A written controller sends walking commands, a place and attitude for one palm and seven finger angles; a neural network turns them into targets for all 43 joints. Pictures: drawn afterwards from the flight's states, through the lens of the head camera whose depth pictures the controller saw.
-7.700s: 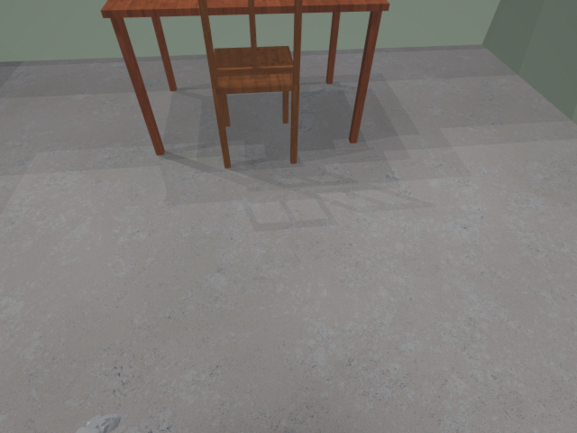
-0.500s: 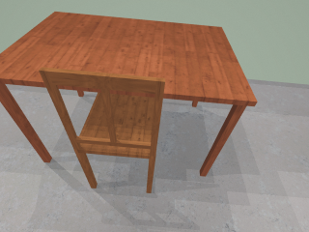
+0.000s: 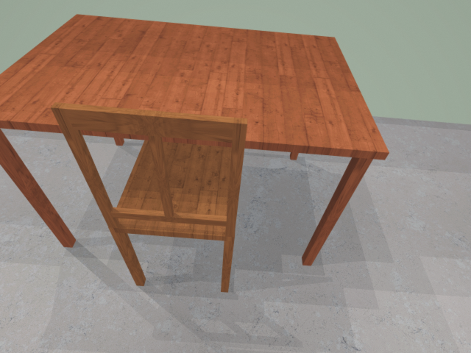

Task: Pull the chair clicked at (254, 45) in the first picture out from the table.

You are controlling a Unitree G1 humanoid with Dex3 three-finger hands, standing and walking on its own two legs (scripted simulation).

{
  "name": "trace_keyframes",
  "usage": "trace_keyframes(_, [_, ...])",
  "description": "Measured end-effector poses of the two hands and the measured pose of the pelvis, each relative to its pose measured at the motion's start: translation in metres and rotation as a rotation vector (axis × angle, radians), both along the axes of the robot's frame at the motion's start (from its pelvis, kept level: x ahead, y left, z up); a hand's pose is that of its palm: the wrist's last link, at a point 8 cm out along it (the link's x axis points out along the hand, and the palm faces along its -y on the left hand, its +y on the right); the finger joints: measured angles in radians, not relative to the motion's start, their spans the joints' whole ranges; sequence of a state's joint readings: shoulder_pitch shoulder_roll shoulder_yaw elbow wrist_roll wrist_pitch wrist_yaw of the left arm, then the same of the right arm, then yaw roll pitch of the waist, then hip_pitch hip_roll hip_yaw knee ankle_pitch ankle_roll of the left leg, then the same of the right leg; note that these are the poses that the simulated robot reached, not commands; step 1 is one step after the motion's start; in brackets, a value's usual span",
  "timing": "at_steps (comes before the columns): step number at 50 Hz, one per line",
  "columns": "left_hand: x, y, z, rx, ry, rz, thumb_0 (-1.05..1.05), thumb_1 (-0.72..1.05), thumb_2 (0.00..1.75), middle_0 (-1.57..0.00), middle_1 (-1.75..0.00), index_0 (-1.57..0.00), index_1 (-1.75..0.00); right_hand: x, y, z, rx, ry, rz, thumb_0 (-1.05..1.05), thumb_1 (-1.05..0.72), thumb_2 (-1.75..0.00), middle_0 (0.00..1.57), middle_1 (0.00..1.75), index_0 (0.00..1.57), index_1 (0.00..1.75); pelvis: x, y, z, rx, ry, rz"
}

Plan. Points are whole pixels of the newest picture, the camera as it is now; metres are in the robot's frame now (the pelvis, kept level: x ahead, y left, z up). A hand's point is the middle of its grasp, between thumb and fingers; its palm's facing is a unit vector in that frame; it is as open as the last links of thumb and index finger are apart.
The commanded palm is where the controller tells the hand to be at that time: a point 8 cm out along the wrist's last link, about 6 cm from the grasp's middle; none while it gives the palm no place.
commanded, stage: look again from close up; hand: left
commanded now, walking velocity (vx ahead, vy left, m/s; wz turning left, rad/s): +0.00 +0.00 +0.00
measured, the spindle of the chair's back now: (163, 180) +0.52 +0.21 -0.07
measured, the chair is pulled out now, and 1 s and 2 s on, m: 0.00 0.00 0.00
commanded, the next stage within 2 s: none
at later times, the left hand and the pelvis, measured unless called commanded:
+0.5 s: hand out of the picture -0.03 +0.15 -0.18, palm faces +0.05 -0.99 -0.15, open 7.4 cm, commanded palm none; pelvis +0.01 +0.00 +0.00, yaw +0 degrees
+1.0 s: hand out of the picture -0.02 +0.15 -0.17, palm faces +0.05 -0.99 -0.15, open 7.4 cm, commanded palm none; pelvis +0.02 +0.00 +0.00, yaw -1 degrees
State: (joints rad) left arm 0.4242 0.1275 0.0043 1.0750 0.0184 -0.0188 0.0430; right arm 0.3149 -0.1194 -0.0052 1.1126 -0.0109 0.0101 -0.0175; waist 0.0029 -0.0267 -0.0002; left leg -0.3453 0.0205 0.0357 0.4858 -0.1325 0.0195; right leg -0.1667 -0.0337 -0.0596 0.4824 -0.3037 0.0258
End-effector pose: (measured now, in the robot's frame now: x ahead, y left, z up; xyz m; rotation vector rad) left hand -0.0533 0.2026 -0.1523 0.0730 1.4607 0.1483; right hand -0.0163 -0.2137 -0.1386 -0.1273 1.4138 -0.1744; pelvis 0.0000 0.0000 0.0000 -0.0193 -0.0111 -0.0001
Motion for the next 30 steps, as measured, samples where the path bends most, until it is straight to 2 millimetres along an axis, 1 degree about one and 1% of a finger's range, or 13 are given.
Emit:
trace_keyframes(15, [0.013, -0.002, 0.001, -0.001, -0.009, -0.005, 0.0, 0.91, 0.9, -0.2, -0.3, -0.19, -0.3, 0.012, -0.003, 0.001, -0.007, -0.012, 0.0, 0.01, -0.93, -0.9, 0.2, 0.3, 0.2, 0.3, 0.009, 0.0, 0.001, 0.004, -0.004, -0.005])
trace_keyframes(30, [0.017, 0.001, 0.006, 0.01, 0.008, -0.01, 0.0, 0.91, 0.9, -0.2, -0.3, -0.19, -0.3, 0.017, -0.003, 0.0, 0.0, -0.004, -0.002, 0.01, -0.93, -0.9, 0.2, 0.3, 0.2, 0.3, 0.015, 0.0, 0.003, 0.01, -0.002, -0.01])
